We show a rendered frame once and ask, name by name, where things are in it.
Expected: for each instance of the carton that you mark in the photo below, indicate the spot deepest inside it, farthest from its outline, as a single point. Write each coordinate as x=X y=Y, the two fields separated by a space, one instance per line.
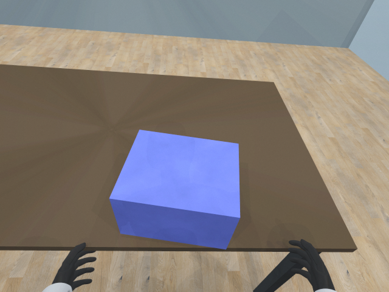
x=179 y=189

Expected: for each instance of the left robot hand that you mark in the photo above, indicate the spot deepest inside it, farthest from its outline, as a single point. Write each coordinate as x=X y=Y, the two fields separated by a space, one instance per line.
x=67 y=273

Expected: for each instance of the right robot hand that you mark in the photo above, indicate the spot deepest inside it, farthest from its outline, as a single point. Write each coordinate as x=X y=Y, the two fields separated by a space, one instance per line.
x=317 y=273

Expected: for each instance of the table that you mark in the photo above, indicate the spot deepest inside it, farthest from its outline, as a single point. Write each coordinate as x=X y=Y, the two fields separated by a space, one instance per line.
x=65 y=135

